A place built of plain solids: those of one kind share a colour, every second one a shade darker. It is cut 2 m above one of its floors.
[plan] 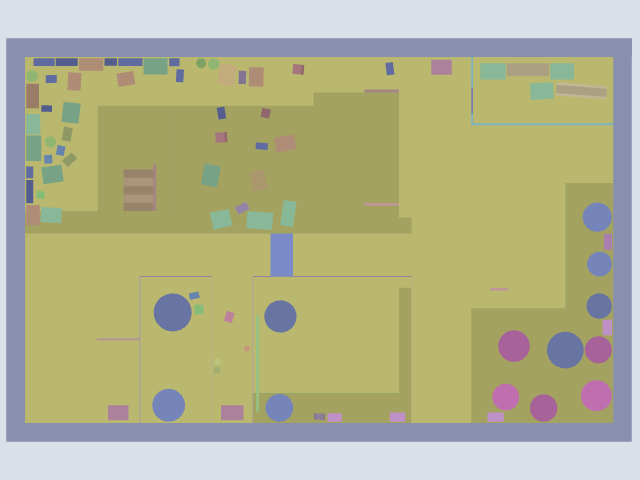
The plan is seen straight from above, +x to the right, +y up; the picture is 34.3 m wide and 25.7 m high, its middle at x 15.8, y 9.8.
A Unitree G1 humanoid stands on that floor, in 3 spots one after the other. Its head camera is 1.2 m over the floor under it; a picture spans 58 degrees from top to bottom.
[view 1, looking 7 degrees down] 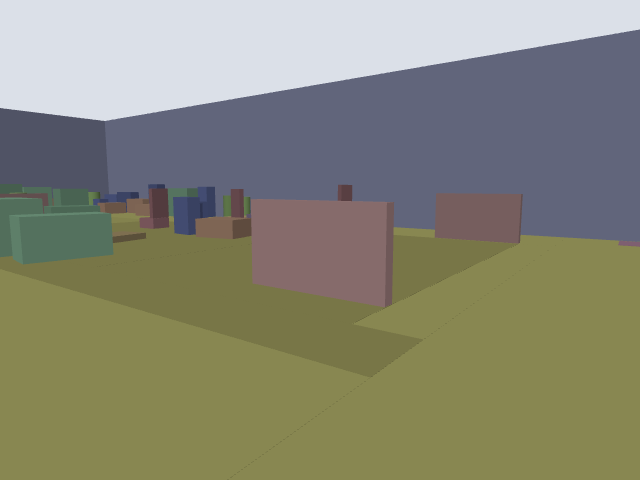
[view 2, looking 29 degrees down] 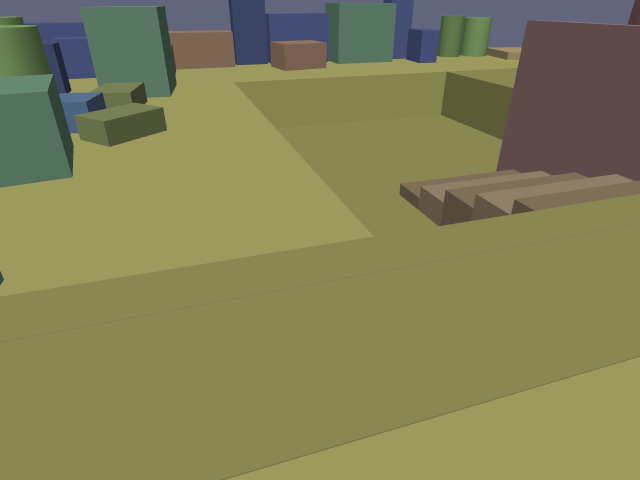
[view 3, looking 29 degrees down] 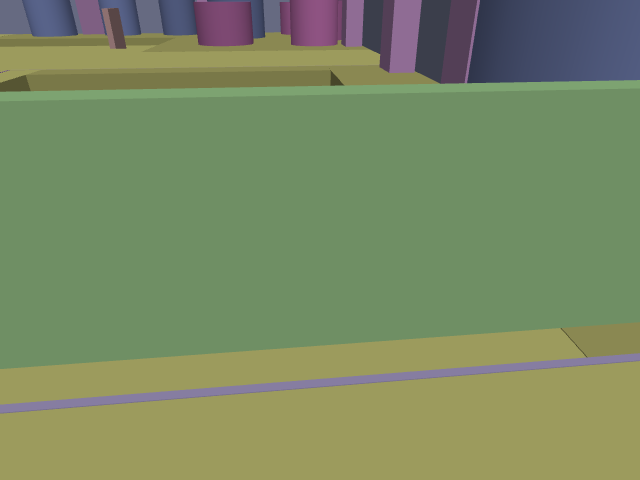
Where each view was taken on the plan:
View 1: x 21.98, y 7.84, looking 126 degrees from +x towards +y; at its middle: rail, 4.72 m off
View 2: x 2.92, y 9.35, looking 72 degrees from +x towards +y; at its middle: floor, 2.48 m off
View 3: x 11.10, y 2.75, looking -6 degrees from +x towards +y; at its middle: screenW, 1.48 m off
